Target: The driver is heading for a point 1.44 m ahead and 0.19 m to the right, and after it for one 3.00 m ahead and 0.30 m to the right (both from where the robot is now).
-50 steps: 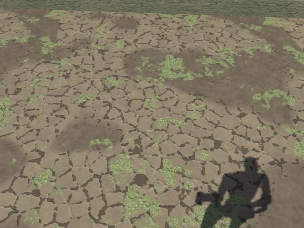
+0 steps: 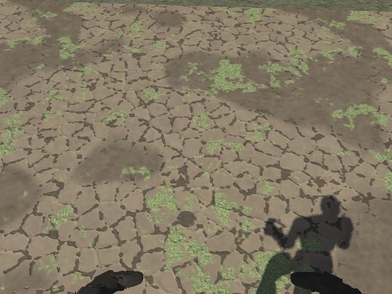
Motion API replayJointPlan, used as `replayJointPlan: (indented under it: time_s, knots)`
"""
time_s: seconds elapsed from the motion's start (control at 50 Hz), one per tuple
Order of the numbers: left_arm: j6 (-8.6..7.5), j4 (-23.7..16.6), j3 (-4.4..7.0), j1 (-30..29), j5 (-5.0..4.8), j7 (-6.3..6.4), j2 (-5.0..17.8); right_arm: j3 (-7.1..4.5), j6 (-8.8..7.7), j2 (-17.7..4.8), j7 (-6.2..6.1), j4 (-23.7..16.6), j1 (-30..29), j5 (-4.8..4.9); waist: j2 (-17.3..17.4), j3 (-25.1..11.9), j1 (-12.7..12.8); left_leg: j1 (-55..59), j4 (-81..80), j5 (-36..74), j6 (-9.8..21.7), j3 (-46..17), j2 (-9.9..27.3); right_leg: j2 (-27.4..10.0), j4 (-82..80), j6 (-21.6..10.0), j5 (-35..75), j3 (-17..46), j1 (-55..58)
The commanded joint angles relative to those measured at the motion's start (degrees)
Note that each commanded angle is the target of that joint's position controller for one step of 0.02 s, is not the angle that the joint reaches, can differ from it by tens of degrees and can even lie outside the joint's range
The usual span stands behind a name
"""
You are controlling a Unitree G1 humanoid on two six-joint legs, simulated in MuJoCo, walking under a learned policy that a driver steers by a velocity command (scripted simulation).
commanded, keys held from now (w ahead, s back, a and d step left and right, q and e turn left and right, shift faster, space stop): w+shift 1.00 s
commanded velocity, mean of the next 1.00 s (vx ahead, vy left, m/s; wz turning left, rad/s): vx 0.99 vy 0.00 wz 0.00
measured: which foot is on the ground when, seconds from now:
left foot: down 0.00-1.00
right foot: down 0.00-1.00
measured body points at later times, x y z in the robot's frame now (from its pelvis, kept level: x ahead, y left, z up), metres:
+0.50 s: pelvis -0.04 +0.00 +0.00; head -0.04 -0.01 +0.45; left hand +0.20 +0.20 -0.04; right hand +0.21 -0.20 -0.04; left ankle -0.04 +0.11 -0.73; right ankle +0.02 -0.10 -0.73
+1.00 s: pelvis -0.02 +0.00 +0.00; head -0.02 +0.00 +0.45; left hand +0.22 +0.20 -0.04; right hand +0.23 -0.20 -0.04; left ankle -0.04 +0.11 -0.73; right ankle +0.02 -0.10 -0.73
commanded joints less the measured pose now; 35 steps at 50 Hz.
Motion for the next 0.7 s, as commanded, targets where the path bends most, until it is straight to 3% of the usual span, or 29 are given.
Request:
replayJointPlan:
  time_s: [0.02, 0.04, 0.06, 0.1, 0.12, 0.16, 0.18, 0.24, 0.26, 0.28, 0.32, 0.34, 0.38, 0.46, 0.5, 0.54, 0.6, 0.7]
  knots:
    - [-0.96, -5.8, 1.06, -5.7, 0.06, -0.21, 3.2, -1.17, -1.56, -3.3, 0.01, -5.8, -5.6, 0.51, 0.1, -6.4, -0.1, -3.0, -6.2, 11.7, -1.3, -2.5, 2.8, -3.6, -5.0, 1.1, 12.9, 2.9, 4.4]
    - [-0.89, -5.9, 1.06, -5.8, 0.01, -0.28, 3.1, -1.15, -1.73, -3.2, 0.03, -5.8, -5.7, 0.48, 0.1, -6.2, 0.1, -3.2, -6.4, 11.0, -1.4, -2.6, 2.8, -3.6, -5.3, 1.2, 11.9, 3.1, 4.2]
    - [-1.04, -6.0, 1.32, -5.8, -0.29, -0.51, 3.9, -1.80, -1.87, -5.2, -0.05, -5.3, -5.1, 0.59, 0.1, -5.7, 0.3, -4.9, -7.0, 10.0, -1.4, -2.6, 2.9, -3.6, -5.7, 0.8, 10.2, 3.7, 5.2]
    - [-1.18, -6.1, 1.38, -5.9, -0.39, -0.74, 3.9, -1.72, -1.98, -4.6, -0.02, -5.7, -5.7, 0.54, -0.5, -5.7, 0.5, -5.1, -7.0, 9.5, -1.5, -2.5, 2.8, -3.9, -6.5, 0.7, 8.5, 4.2, 4.8]
    - [-0.93, -6.0, 1.86, -6.6, -0.72, -0.91, 4.7, -1.99, -2.16, -4.8, 0.03, -6.0, -6.3, 1.41, -2.3, -6.3, 0.7, -5.0, -6.7, 8.0, -1.5, -2.2, 2.1, -4.6, -8.0, 0.4, 3.9, 5.3, 5.0]
    - [-0.66, -6.3, 1.92, -7.3, -0.97, -1.06, 5.0, -1.96, -2.28, -4.3, 0.10, -6.3, -6.7, 1.24, -3.5, -5.5, 0.7, -4.0, -5.5, 8.8, -1.7, -1.4, 1.5, -5.5, -10.7, 0.1, -0.6, 7.2, 2.4]
    - [-0.74, -6.8, 2.21, -8.2, -1.29, -1.45, 6.2, -2.22, -2.53, -5.1, 0.61, -7.0, -7.1, 1.55, -3.8, -5.0, 0.1, -4.6, -4.2, 7.8, -1.5, -0.4, 0.9, -6.5, -11.6, -0.2, -4.0, 8.3, 0.5]
    - [-0.89, -7.7, 2.14, -9.8, -1.46, -1.68, 6.0, -2.07, -2.98, -4.5, 1.00, -7.2, -5.9, 0.95, -4.0, -6.1, -0.4, -3.9, -3.6, 7.9, -1.2, -0.2, 0.9, -6.6, -12.6, -0.2, -6.0, 8.6, -1.1]
    - [-1.21, -8.5, 2.09, -11.6, -2.35, -1.83, 5.8, -2.37, -3.08, -5.1, 1.28, -7.8, -7.2, 1.50, -3.0, -6.4, -0.9, -4.2, -4.9, 6.9, -0.8, -1.0, 1.3, -6.3, -12.2, -0.4, -6.4, 8.3, -1.0]
    - [-1.44, -8.7, 1.99, -11.9, -2.30, -1.96, 5.4, -2.41, -3.20, -5.5, 1.45, -8.1, -7.6, 1.46, -1.7, -7.0, -0.7, -4.9, -5.8, 5.8, -0.6, -1.7, 1.8, -5.8, -11.1, -0.2, -4.9, 7.2, -0.2]
    - [-1.74, -8.6, 1.88, -11.2, -1.84, -2.14, 4.9, -2.47, -3.37, -6.3, 1.62, -8.6, -8.4, 1.48, 1.3, -7.7, -0.2, -7.2, -8.5, 2.6, -0.2, -3.8, 2.9, -4.5, -8.0, 0.3, -1.1, 4.8, 2.6]
    - [-1.80, -8.0, 2.18, -9.8, -1.60, -2.13, 6.2, -2.75, -3.40, -7.5, 1.70, -8.9, -8.3, 1.84, 2.0, -7.0, 0.1, -7.8, -10.8, -0.3, 0.7, -6.0, 3.8, -3.9, -7.3, 0.5, -1.1, 3.9, 1.9]
    - [-1.98, -7.6, 1.96, -8.9, -1.09, -2.21, 5.5, -3.04, -3.24, -8.7, 1.85, -9.8, -10.1, 2.05, 4.4, -6.0, 0.9, -10.3, -13.6, -3.1, 1.1, -8.2, 5.1, -2.9, -5.1, 0.9, 2.9, 1.7, 3.5]
    - [-2.50, -7.0, 2.04, -8.5, -0.64, -2.31, 6.2, -3.18, -3.13, -8.4, 1.91, -10.4, -9.7, 2.27, -0.5, -6.9, 0.7, -8.9, -10.9, -0.3, 0.4, -6.3, 3.9, -3.9, -6.7, 0.5, 1.7, 3.2, 3.8]
    - [-2.52, -7.4, 2.21, -10.0, -1.03, -2.37, 7.4, -3.15, -3.19, -7.8, 1.96, -10.3, -8.4, 2.08, -4.9, -6.7, -0.4, -5.8, -6.8, 4.4, -0.2, -3.7, 2.2, -5.8, -10.8, -0.2, -3.5, 6.9, 0.4]
    - [-2.35, -8.2, 2.28, -11.6, -1.69, -2.39, 8.0, -3.18, -3.35, -7.7, 1.96, -10.0, -7.4, 1.67, -6.3, -6.6, -1.2, -3.5, -4.9, 7.5, -0.4, -2.3, 1.5, -6.9, -13.6, -0.5, -7.0, 9.1, -2.2]
    - [-2.30, -8.4, 2.23, -11.5, -1.96, -2.40, 7.8, -3.15, -3.64, -7.8, 2.01, -9.7, -7.3, 1.43, -3.0, -7.9, -1.2, -2.9, -5.5, 7.8, -0.1, -2.9, 2.0, -6.4, -12.2, -0.3, -4.7, 8.0, -0.9]
    - [-2.58, -7.7, 2.20, -9.8, -1.38, -2.62, 7.2, -3.21, -3.78, -8.8, 2.13, -10.1, -9.3, 1.78, 2.3, -8.1, 0.3, -6.4, -9.8, 4.1, 0.6, -6.1, 3.8, -4.4, -6.8, 0.4, 3.6, 3.6, 3.9]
